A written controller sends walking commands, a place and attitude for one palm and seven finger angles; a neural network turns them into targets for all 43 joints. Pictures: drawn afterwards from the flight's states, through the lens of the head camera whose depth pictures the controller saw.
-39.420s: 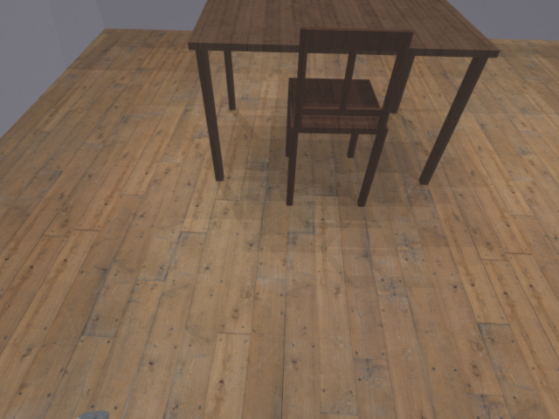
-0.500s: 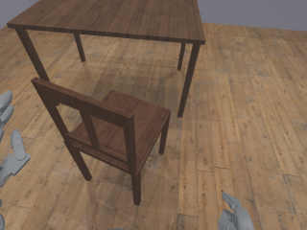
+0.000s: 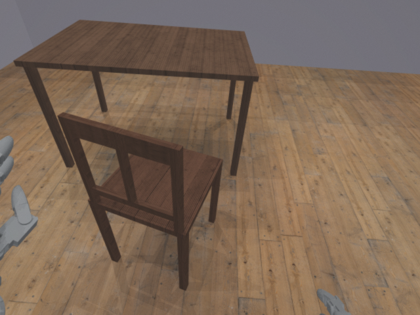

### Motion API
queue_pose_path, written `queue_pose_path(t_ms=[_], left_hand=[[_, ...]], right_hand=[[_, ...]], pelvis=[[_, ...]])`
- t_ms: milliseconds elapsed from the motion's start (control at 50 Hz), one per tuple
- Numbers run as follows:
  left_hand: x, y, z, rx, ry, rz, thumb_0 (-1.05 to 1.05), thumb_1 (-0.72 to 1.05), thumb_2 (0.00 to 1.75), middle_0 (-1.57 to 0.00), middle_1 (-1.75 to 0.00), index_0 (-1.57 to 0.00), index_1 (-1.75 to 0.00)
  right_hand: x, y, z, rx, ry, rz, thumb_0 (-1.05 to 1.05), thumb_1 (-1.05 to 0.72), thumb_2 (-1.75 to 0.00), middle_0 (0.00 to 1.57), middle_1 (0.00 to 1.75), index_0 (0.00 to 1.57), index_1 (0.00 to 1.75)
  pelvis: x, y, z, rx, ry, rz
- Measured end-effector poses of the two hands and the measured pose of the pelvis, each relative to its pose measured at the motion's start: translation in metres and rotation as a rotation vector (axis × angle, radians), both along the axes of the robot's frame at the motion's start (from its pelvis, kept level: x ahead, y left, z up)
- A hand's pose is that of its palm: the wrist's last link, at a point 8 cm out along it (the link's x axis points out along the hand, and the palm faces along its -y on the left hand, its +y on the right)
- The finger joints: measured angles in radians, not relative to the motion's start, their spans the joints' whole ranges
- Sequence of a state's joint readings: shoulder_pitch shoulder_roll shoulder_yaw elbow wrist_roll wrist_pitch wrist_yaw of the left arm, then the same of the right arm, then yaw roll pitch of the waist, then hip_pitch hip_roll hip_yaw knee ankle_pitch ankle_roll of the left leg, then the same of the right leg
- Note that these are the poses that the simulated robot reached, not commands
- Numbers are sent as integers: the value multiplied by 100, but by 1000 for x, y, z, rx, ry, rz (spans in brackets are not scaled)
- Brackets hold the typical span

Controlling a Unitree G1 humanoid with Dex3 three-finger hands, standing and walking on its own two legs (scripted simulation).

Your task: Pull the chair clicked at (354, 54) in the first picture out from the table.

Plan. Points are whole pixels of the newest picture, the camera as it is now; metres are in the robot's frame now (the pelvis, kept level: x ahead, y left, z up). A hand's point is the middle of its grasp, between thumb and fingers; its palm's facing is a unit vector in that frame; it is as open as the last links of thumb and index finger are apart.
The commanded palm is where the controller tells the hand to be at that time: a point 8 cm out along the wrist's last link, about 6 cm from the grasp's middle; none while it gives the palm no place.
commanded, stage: stop stepping back and stand still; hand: left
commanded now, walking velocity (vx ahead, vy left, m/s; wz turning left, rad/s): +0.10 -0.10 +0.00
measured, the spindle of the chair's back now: (127, 176) +0.55 +0.26 -0.10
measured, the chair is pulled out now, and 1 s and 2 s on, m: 0.54 0.54 0.54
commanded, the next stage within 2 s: let the arm hang, fingers relaxed in 0.48 s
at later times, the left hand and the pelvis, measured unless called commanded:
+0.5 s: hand (5, 238) +0.17 +0.28 +0.18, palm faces +0.47 -0.79 -0.39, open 7.4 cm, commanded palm +0.12 +0.31 +0.19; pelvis -0.02 +0.01 +0.00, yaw +1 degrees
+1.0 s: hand out of the picture -0.03 +0.19 -0.17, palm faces +0.04 -0.99 -0.15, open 7.1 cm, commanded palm none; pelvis +0.02 +0.02 +0.01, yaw +2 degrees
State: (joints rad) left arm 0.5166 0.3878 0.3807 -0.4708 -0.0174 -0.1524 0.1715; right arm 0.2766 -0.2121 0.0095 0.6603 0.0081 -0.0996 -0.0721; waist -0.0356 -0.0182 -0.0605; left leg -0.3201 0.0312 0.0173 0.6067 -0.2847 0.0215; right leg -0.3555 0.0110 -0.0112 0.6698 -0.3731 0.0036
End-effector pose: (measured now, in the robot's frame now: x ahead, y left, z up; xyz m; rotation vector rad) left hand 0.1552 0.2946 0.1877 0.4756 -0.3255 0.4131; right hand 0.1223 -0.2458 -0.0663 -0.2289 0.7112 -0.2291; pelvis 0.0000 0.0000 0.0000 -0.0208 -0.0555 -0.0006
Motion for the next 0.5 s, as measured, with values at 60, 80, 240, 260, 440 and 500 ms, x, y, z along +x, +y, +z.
queue_pose_path(t_ms=[60,80,240,260,440,500], left_hand=[[-7,1,9,51,-5,1,2,89,90,-21,-31,-21,-30],[-9,2,10,61,-5,5,2,89,90,-21,-31,-21,-30],[-29,12,-7,-31,3,29,1,89,90,-21,-31,-21,-30],[-29,14,-9,-42,7,34,1,89,90,-21,-31,-21,-30],[-29,18,1,9,25,42,2,89,90,-21,-30,-20,-30],[-29,17,3,10,18,26,2,89,90,-21,-30,-20,-30]], right_hand=[[-3,6,0,33,-26,7,1,-90,-90,20,29,20,30],[-3,7,-1,40,-28,16,1,-90,-90,20,29,20,30],[-8,11,-7,2,18,53,1,-90,-90,20,30,20,30],[-8,12,-5,-5,17,52,1,-90,-90,20,30,20,30],[3,30,6,32,-36,84,1,-90,-90,20,29,20,30],[8,32,6,27,-37,99,1,-90,-90,20,30,20,30]], pelvis=[[-4,-3,0,3,3,12],[-6,-4,0,4,4,9],[-17,6,-3,-4,-12,11],[-18,8,-3,-3,-16,8],[-20,9,4,-2,-4,23],[-20,11,4,-5,1,17]])
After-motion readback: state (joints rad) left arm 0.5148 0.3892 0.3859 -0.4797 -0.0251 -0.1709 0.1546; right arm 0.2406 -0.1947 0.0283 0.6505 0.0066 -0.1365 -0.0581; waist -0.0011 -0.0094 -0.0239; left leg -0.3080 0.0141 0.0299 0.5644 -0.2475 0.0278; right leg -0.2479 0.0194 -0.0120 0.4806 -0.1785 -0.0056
